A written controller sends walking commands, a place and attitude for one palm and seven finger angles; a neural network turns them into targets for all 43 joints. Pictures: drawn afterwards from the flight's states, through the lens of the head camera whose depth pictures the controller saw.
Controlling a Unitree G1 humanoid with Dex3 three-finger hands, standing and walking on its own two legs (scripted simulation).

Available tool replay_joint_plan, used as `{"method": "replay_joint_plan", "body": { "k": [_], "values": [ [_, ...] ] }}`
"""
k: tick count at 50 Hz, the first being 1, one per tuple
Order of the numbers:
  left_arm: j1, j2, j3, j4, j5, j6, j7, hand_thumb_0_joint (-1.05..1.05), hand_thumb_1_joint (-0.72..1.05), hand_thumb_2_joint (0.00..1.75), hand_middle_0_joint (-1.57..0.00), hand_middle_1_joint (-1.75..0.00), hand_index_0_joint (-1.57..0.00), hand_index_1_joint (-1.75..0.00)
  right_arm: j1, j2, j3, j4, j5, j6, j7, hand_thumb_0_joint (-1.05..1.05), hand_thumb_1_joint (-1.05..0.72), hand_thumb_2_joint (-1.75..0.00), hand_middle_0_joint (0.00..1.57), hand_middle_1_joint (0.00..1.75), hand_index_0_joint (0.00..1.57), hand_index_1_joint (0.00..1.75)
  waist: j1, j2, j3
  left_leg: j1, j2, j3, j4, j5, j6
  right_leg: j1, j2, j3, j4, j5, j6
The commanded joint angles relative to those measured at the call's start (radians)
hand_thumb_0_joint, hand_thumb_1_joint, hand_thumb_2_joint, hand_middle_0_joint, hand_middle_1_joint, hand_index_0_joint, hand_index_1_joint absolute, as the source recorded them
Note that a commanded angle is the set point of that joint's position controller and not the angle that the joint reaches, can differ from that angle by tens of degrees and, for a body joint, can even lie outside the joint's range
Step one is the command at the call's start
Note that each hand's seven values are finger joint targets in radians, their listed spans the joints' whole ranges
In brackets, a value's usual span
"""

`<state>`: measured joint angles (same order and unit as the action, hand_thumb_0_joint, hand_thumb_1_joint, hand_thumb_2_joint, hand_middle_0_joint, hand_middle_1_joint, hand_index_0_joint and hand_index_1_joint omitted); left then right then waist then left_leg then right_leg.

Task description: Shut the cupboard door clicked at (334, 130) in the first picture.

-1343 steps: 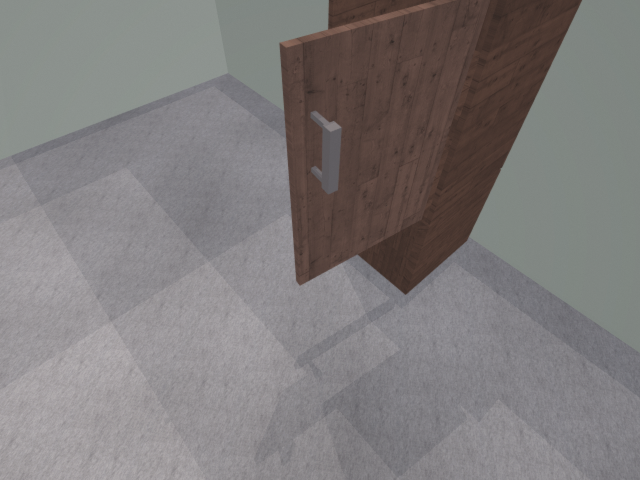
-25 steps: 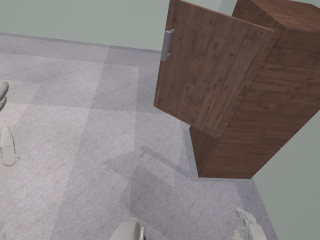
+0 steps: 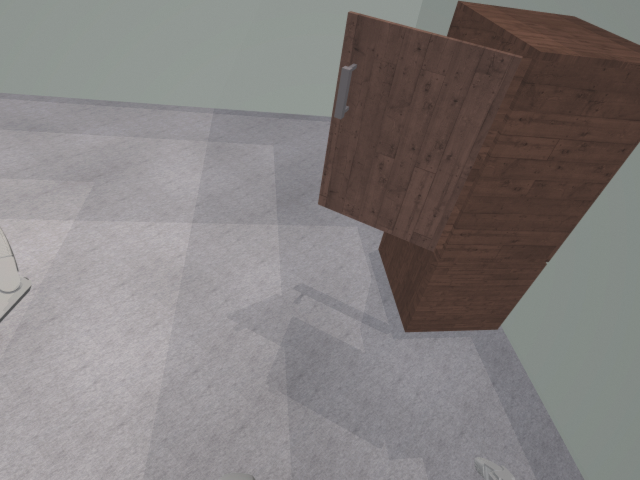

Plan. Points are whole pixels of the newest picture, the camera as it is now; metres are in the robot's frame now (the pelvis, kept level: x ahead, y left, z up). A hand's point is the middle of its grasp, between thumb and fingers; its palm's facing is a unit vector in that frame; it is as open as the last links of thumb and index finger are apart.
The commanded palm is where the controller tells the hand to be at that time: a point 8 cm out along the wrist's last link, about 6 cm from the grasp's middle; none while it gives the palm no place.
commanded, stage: stop stepping back and stand still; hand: left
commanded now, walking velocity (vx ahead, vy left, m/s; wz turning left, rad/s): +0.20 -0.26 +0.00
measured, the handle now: (346, 91) +1.04 +0.04 +0.09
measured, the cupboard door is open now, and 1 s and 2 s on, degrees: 57 57 57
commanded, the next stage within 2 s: let the arm hang, fingers relaxed in 1.04 s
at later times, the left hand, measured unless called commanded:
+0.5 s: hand out of the picture +0.16 +0.30 +0.18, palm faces +0.49 -0.75 -0.44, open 7.4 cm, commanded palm +0.11 +0.34 +0.19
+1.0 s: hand (40, 288) +0.21 +0.31 +0.17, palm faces +0.40 -0.77 -0.49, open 7.4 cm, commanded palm +0.16 +0.34 +0.19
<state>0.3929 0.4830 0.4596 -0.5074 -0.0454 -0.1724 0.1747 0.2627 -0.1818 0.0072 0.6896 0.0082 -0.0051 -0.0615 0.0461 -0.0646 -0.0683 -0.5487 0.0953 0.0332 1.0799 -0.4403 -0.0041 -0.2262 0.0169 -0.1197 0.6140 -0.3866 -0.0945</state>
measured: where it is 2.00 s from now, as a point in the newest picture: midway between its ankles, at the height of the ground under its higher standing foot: outside the picture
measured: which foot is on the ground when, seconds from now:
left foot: up 0.00-0.04, down 0.06-1.00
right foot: down 0.00-0.06, up 0.08-0.38, down 0.40-1.00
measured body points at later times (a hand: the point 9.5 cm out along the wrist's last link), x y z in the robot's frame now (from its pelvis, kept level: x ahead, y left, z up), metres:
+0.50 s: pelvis -0.02 +0.03 +0.00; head -0.03 +0.04 +0.45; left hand +0.13 +0.34 +0.20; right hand +0.12 -0.20 -0.10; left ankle +0.02 +0.15 -0.70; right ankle -0.05 -0.08 -0.72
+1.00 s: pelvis +0.02 +0.04 +0.01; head +0.03 +0.05 +0.46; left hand +0.19 +0.34 +0.20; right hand +0.19 -0.18 -0.08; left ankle +0.05 +0.14 -0.72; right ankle -0.03 -0.07 -0.72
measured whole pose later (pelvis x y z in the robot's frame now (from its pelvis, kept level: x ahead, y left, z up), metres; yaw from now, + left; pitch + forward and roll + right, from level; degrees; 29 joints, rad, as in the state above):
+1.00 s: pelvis +0.02 +0.04 +0.01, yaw +1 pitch +1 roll -1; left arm 0.58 0.43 0.41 -0.49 -0.05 -0.19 0.15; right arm 0.20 -0.17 0.03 0.63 0.02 -0.05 -0.07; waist 0.00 0.00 0.00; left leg -0.31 0.03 0.09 0.52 -0.24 0.02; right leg -0.16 0.02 -0.03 0.47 -0.33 -0.01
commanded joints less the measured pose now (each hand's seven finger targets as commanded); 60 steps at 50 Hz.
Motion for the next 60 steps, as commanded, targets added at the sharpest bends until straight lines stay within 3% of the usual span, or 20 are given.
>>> {"method": "replay_joint_plan", "body": {
  "k": [1,2,3,4,6,10,14,16,17,19,20,22,27,31,41,48,56,57,58,60],
  "values": [
    [-0.149,0.089,-0.039,-0.205,0.000,-0.032,0.027,0.00,0.90,0.90,-0.20,-0.30,-0.20,-0.30,-0.128,-0.131,-0.032,-0.196,-0.010,-0.078,-0.042,0.00,-0.90,-0.90,0.20,0.30,0.20,0.30,-0.086,0.139,0.097,0.338,-0.064,0.132,-0.487,0.013,0.004,-0.243,-0.157,0.133,-0.128,-0.375,-0.075],
    [-0.113,0.107,-0.021,-0.258,-0.017,-0.037,0.025,0.00,0.90,0.90,-0.20,-0.30,-0.20,-0.30,-0.097,-0.163,-0.044,-0.216,-0.004,-0.093,-0.048,0.00,-0.90,-0.90,0.20,0.30,0.20,0.30,-0.095,0.244,0.088,0.413,0.051,-0.080,-0.689,-0.077,0.049,-0.295,-0.070,0.040,0.144,-0.257,-0.005],
    [-0.136,0.140,0.022,-0.341,-0.017,-0.063,0.022,0.00,0.90,0.90,-0.20,-0.30,-0.20,-0.30,-0.097,-0.186,-0.054,-0.232,-0.012,-0.100,-0.038,0.00,-0.90,-0.90,0.20,0.30,0.20,0.30,-0.090,0.434,0.103,0.491,0.278,-0.546,-0.845,-0.073,0.120,-0.483,0.042,0.001,0.394,-0.227,0.067],
    [-0.106,0.198,0.086,-0.352,-0.006,-0.093,0.011,0.00,0.90,0.90,-0.20,-0.30,-0.20,-0.30,-0.131,-0.176,-0.063,-0.243,-0.016,-0.096,-0.029,0.00,-0.90,-0.90,0.20,0.30,0.20,0.30,-0.074,0.276,0.103,0.391,0.356,-0.648,-0.930,-0.060,0.179,-0.434,0.016,0.115,0.523,-0.118,0.079],
    [-0.016,0.210,0.128,-0.371,-0.004,-0.092,-0.021,0.00,0.90,0.90,-0.20,-0.30,-0.20,-0.30,-0.157,-0.157,-0.059,-0.226,-0.030,-0.095,-0.002,0.00,-0.90,-0.90,0.20,0.30,0.20,0.30,-0.067,0.292,0.128,0.234,0.317,-0.553,-0.952,-0.263,0.137,-0.406,-0.040,0.174,0.555,-0.015,0.078],
    [0.085,0.145,0.117,-0.347,0.014,-0.086,-0.015,0.00,0.90,0.90,-0.20,-0.30,-0.20,-0.30,-0.145,-0.137,-0.064,-0.206,-0.029,-0.080,0.018,0.00,-0.90,-0.90,0.20,0.30,0.20,0.30,-0.047,0.379,0.066,0.095,0.217,-0.167,-0.925,-0.247,0.083,-0.140,-0.004,0.041,0.326,0.066,0.078],
    [0.126,0.110,0.095,-0.195,0.005,-0.043,-0.002,0.00,0.90,0.90,-0.20,-0.30,-0.20,-0.30,-0.127,-0.132,-0.059,-0.220,-0.018,-0.061,-0.001,0.00,-0.90,-0.90,0.20,0.30,0.20,0.30,-0.055,0.369,0.034,0.072,0.187,-0.080,-0.903,-0.263,0.061,0.064,0.060,-0.059,0.064,-0.015,0.068],
    [0.129,0.117,0.085,-0.153,0.008,-0.020,0.009,0.00,0.90,0.90,-0.20,-0.30,-0.20,-0.30,-0.123,-0.125,-0.056,-0.216,-0.014,-0.051,-0.008,0.00,-0.90,-0.90,0.20,0.30,0.20,0.30,-0.050,0.271,0.016,0.054,0.138,-0.039,-0.741,-0.244,0.046,0.182,0.072,-0.056,-0.106,-0.064,0.053],
    [0.140,0.114,0.077,-0.151,0.012,-0.010,0.012,0.00,0.90,0.90,-0.20,-0.30,-0.20,-0.30,-0.108,-0.122,-0.054,-0.215,-0.010,-0.052,-0.007,0.00,-0.90,-0.90,0.20,0.30,0.20,0.30,-0.054,0.192,-0.003,0.069,0.085,-0.002,-0.609,-0.178,0.043,0.195,0.033,-0.001,-0.197,-0.069,0.034],
    [0.092,0.170,0.105,-0.197,0.008,-0.015,0.026,0.00,0.90,0.90,-0.20,-0.30,-0.20,-0.30,-0.095,-0.105,-0.053,-0.215,-0.005,-0.052,-0.005,0.00,-0.90,-0.90,0.20,0.30,0.20,0.30,-0.065,-0.114,-0.010,-0.108,-0.033,0.039,-0.190,0.022,0.013,0.228,-0.279,0.486,-0.348,0.002,-0.111],
    [0.045,0.224,0.149,-0.229,-0.001,-0.047,0.037,0.00,0.90,0.90,-0.20,-0.30,-0.20,-0.30,-0.128,-0.115,-0.046,-0.212,-0.015,-0.074,-0.008,0.00,-0.90,-0.90,0.20,0.30,0.20,0.30,-0.058,-0.104,0.029,-0.144,-0.042,0.026,-0.068,0.011,-0.007,0.206,-0.350,0.534,-0.351,0.309,-0.154],
    [0.014,0.151,0.090,-0.211,0.006,-0.045,0.039,0.00,0.90,0.90,-0.20,-0.30,-0.20,-0.30,-0.117,-0.137,-0.068,-0.183,0.006,-0.091,-0.008,0.00,-0.90,-0.90,0.20,0.30,0.20,0.30,-0.059,-0.146,-0.006,-0.094,-0.027,-0.024,-0.094,-0.010,-0.009,0.162,-0.330,0.472,-0.300,0.161,-0.136],
    [-0.013,0.150,0.086,-0.267,0.012,-0.086,0.038,0.00,0.90,0.90,-0.20,-0.30,-0.20,-0.30,-0.153,-0.126,-0.052,-0.176,-0.004,-0.095,-0.035,0.00,-0.90,-0.90,0.20,0.30,0.20,0.30,-0.071,0.012,0.070,0.312,-0.061,0.048,-0.536,0.214,0.008,-0.077,-0.206,0.179,-0.205,0.095,-0.016],
    [0.019,0.130,0.099,-0.215,0.010,-0.113,0.017,0.00,0.90,0.90,-0.20,-0.30,-0.20,-0.30,-0.158,-0.137,-0.050,-0.192,-0.007,-0.122,-0.036,0.00,-0.90,-0.90,0.20,0.30,0.20,0.30,-0.063,0.384,0.075,0.252,0.171,-0.362,-0.886,-0.032,0.097,-0.076,-0.009,0.087,0.068,-0.060,0.101],
    [0.218,0.110,0.112,-0.184,-0.009,-0.091,0.000,0.00,0.90,0.90,-0.20,-0.30,-0.20,-0.30,-0.106,-0.133,-0.048,-0.209,0.009,-0.120,-0.008,0.00,-0.90,-0.90,0.20,0.30,0.20,0.30,-0.059,0.086,-0.107,0.322,0.031,-0.060,-0.621,0.448,0.032,0.125,-0.074,0.174,-0.184,0.432,0.082],
    [0.133,0.122,0.084,-0.180,-0.006,-0.071,0.005,0.00,0.90,0.90,-0.20,-0.30,-0.20,-0.30,-0.126,-0.119,-0.035,-0.207,0.014,-0.094,-0.021,0.00,-0.90,-0.90,0.20,0.30,0.20,0.30,-0.061,0.096,-0.103,0.376,0.026,-0.029,-0.585,0.568,0.029,0.092,-0.093,0.179,-0.162,0.574,0.090],
    [0.130,0.116,0.079,-0.179,-0.003,-0.075,0.009,0.00,0.90,0.90,-0.20,-0.30,-0.20,-0.30,-0.135,-0.126,-0.038,-0.217,0.013,-0.082,-0.019,0.00,-0.90,-0.90,0.20,0.30,0.20,0.30,-0.057,0.119,-0.033,0.321,0.009,-0.040,-0.606,0.404,0.028,0.041,-0.100,0.201,-0.221,0.384,0.080],
    [0.052,-0.096,-0.394,0.574,0.046,0.053,-0.120,0.00,0.90,0.90,-0.20,-0.30,-0.20,-0.30,-0.217,-0.247,-0.072,-0.058,0.020,-0.157,0.072,0.00,-0.90,-0.90,0.20,0.30,0.20,0.30,-0.095,0.098,0.037,0.303,0.042,-0.048,-0.484,0.564,0.024,-0.086,-0.148,0.097,-0.098,0.446,0.066],
    [0.028,-0.073,-0.352,0.605,0.060,0.150,-0.152,0.00,0.90,0.90,-0.20,-0.30,-0.20,-0.30,-0.141,-0.303,-0.089,-0.033,0.004,-0.107,0.079,0.00,-0.90,-0.90,0.20,0.30,0.20,0.30,-0.074,0.143,-0.033,0.307,0.051,-0.059,-0.521,0.537,0.025,-0.066,-0.153,0.149,-0.118,0.391,0.074],
    [-0.014,-0.090,-0.369,0.694,0.066,0.167,-0.168,0.00,0.90,0.90,-0.20,-0.30,-0.20,-0.30,-0.118,-0.254,-0.061,-0.034,-0.006,-0.064,0.071,0.00,-0.90,-0.90,0.20,0.30,0.20,0.30,-0.049,0.066,-0.020,0.235,0.053,-0.088,-0.550,0.446,0.051,-0.040,-0.124,0.126,-0.110,0.279,0.079]
  ]
}}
